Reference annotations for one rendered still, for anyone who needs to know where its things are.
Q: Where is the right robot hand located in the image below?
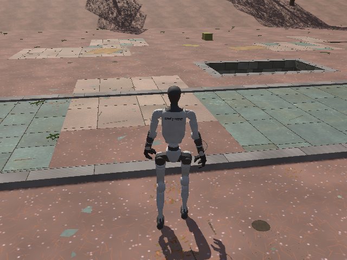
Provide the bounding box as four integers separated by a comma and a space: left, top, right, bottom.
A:
194, 154, 207, 168

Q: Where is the robot head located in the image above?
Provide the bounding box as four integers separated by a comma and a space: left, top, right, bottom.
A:
165, 86, 183, 112

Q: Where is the left robot hand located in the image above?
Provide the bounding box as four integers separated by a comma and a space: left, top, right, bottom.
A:
144, 148, 156, 159

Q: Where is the robot left forearm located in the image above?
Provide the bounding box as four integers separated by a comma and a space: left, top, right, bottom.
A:
145, 130, 154, 150

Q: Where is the right robot upper arm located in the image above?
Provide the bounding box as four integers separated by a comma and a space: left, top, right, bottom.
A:
185, 109, 200, 140

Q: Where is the left robot upper arm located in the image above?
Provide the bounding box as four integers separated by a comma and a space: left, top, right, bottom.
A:
149, 109, 163, 138

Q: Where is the robot right forearm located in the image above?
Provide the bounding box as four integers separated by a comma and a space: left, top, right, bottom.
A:
194, 132, 205, 156

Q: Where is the robot left foot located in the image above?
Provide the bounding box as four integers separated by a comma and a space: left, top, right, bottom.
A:
157, 215, 164, 229

